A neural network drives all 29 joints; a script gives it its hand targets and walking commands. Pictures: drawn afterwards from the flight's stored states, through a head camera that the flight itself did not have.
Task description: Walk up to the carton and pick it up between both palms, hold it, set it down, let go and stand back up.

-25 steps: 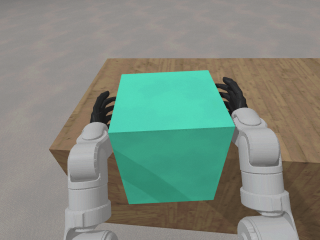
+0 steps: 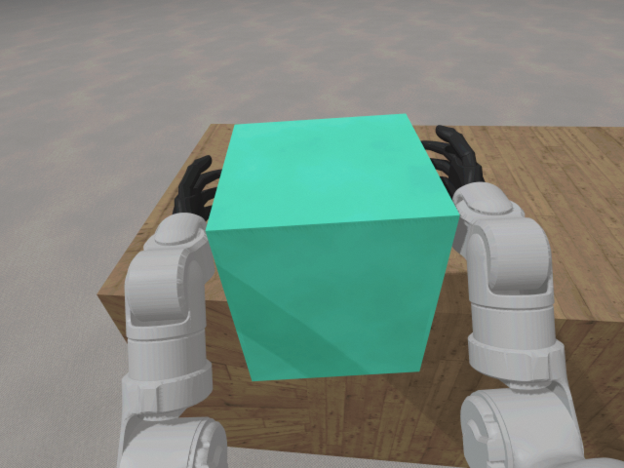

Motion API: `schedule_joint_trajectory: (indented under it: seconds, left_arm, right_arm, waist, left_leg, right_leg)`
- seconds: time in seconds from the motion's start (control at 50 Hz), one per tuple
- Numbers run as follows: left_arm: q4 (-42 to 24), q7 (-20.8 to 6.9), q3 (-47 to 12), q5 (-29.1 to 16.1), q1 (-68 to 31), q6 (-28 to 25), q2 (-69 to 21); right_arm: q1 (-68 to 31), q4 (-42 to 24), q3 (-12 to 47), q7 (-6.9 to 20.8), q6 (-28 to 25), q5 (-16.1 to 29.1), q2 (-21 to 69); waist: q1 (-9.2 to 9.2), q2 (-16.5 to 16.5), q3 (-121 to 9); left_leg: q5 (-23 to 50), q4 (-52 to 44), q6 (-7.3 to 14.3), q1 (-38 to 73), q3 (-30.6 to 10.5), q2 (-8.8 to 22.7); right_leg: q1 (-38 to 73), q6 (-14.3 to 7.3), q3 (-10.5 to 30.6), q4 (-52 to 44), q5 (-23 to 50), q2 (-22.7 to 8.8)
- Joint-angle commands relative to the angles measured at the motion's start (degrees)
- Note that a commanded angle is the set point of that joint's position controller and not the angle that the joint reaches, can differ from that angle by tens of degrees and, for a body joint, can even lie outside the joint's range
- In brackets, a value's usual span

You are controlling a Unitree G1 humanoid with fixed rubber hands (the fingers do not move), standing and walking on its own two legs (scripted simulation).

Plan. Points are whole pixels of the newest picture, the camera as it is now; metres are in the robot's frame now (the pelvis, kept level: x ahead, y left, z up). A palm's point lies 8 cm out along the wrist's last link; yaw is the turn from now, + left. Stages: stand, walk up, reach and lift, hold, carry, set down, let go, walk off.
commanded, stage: hold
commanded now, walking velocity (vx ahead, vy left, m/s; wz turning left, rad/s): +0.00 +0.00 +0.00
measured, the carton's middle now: (327, 249) +0.33 +0.00 +0.16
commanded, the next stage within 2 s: none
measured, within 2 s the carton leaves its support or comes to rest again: neither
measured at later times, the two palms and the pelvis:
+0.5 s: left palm (188, 208) +0.33 +0.16 +0.22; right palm (454, 174) +0.35 -0.14 +0.25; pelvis +0.01 +0.00 +0.00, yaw +0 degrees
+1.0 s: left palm (188, 207) +0.33 +0.15 +0.23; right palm (459, 177) +0.34 -0.15 +0.25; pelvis +0.02 +0.00 +0.00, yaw +1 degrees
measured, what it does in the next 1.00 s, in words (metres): stands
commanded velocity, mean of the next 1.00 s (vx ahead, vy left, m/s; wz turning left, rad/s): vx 0.00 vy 0.00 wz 0.00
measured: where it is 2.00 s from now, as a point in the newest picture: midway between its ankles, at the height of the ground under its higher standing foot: outside the picture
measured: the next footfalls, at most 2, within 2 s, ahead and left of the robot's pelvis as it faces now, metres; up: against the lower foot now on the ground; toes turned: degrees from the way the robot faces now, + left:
none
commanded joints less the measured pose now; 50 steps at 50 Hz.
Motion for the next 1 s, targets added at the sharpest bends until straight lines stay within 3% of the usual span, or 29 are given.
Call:
schedule_joint_trajectory:
  seconds: [0.0,0.26,0.52,0.82,0.98]
  left_arm:
    - [-12.74,-9.73,-23.07,-13.27,-43.10,-5.18,-20.84]
    - [-9.03,-10.32,-20.54,-12.06,-45.09,-5.42,-20.72]
    - [-14.10,-10.47,-23.12,-12.84,-44.74,-5.76,-21.62]
    - [-17.36,-10.25,-23.84,-13.66,-39.32,-4.48,-19.26]
    - [-17.34,-10.27,-23.53,-13.79,-38.90,-3.94,-17.90]
  right_arm:
    - [-37.52,-10.19,20.96,9.99,-3.64,14.11,24.41]
    - [-39.72,-6.10,18.47,10.86,-4.07,12.30,24.21]
    - [-38.39,-10.45,20.66,10.64,-4.26,12.88,25.79]
    - [-33.40,-15.94,22.73,9.25,-2.42,13.76,24.91]
    - [-32.91,-16.43,22.50,8.70,-1.56,13.85,24.06]
  waist:
    - [0.32,0.18,-20.30]
    - [0.18,-0.32,-19.22]
    - [0.15,0.47,-22.58]
    - [0.40,-0.31,-20.68]
    - [0.15,-0.67,-19.70]
  left_leg:
    - [-1.19,-1.02,-1.59,5.18,-1.66,-0.61]
    - [0.03,-1.70,-1.58,5.76,-1.81,-0.66]
    - [5.86,-2.63,-1.65,7.20,-2.28,-0.67]
    - [7.34,-3.74,-1.61,7.04,-2.27,-1.21]
    - [4.42,-2.76,-1.41,6.18,-2.14,-1.38]
  right_leg:
    - [5.38,3.69,1.82,-1.30,-1.95,-0.68]
    - [6.14,3.63,1.45,-2.09,0.28,-0.17]
    - [9.93,3.99,1.50,-2.27,7.50,0.02]
    - [12.25,4.73,1.82,-2.73,11.29,-0.44]
    - [10.39,4.70,1.78,-2.26,7.71,-0.74]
